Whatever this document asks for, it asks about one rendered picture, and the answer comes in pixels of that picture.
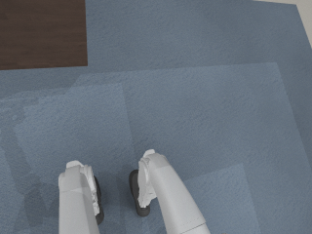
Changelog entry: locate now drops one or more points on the cabinet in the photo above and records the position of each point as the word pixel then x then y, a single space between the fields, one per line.
pixel 43 34

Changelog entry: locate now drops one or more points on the right robot thigh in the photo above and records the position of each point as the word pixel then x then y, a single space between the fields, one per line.
pixel 180 213

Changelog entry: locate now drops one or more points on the robot left foot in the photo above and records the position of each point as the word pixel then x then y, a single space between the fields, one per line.
pixel 100 216

